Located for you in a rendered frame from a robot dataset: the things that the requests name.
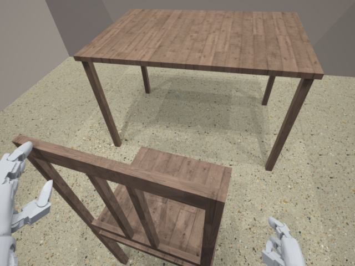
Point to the left robot forearm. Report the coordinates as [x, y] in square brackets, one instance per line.
[7, 251]

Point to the robot left hand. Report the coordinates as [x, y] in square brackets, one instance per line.
[11, 168]

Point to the robot right hand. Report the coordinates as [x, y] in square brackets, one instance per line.
[288, 249]

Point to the chair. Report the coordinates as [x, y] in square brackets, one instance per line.
[165, 205]

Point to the table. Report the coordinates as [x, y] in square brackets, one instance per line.
[244, 42]

